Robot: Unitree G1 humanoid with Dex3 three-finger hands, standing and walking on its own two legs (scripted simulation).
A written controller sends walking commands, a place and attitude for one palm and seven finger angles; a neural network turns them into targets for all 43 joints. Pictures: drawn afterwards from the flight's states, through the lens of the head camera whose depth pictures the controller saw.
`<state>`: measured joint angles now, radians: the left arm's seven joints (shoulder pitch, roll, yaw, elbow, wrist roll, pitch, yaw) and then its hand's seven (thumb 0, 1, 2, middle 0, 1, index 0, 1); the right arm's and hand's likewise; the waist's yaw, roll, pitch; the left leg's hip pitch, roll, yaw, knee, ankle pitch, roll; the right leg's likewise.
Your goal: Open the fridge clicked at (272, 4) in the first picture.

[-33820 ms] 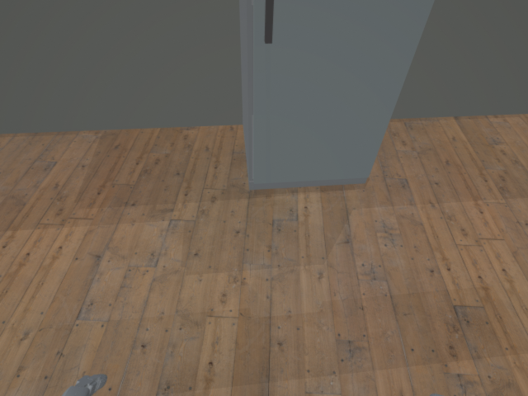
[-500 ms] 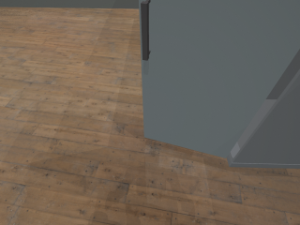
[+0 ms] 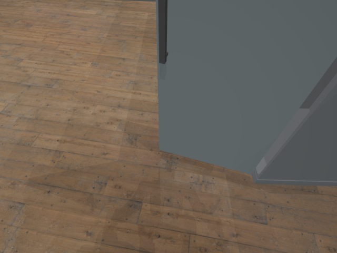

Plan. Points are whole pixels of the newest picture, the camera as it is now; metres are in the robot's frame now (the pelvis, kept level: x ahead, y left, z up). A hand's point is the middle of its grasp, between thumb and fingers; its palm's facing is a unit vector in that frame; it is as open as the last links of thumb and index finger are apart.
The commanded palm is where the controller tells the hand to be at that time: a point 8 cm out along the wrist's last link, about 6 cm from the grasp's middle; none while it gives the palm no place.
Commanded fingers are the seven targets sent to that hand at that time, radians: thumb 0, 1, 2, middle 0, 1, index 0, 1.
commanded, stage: look to check the result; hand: left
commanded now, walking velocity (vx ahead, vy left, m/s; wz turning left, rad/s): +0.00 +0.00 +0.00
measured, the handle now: (164, 30) +0.78 +0.05 +0.14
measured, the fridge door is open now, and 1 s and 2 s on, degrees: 74 74 74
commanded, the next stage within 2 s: stand and wait in 0.30 s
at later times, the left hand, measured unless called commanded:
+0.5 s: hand out of the picture +0.10 +0.24 -0.16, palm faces -0.06 -0.94 -0.35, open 7.4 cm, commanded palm none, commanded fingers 0.00 0.90 0.90 -0.20 -0.30 -0.20 -0.30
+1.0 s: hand out of the picture +0.10 +0.24 -0.16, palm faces -0.05 -0.93 -0.35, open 7.4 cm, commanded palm none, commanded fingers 0.00 0.90 0.90 -0.20 -0.30 -0.20 -0.30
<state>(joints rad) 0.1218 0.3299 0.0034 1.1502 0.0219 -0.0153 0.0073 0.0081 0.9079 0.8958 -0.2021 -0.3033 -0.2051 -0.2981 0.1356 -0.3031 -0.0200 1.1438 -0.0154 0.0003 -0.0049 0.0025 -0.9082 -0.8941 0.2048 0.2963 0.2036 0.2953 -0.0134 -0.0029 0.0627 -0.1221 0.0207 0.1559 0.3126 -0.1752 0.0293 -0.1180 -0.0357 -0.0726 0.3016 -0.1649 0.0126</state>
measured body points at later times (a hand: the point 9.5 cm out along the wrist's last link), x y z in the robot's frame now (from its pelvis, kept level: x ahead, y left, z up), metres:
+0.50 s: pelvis +0.02 -0.01 +0.00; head +0.04 +0.00 +0.45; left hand +0.11 +0.29 -0.13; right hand +0.09 -0.30 -0.13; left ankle +0.00 +0.09 -0.75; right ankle +0.00 -0.13 -0.75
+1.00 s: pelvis +0.02 -0.01 +0.00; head +0.04 -0.01 +0.45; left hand +0.10 +0.29 -0.13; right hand +0.09 -0.31 -0.14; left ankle +0.00 +0.09 -0.75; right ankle +0.00 -0.13 -0.75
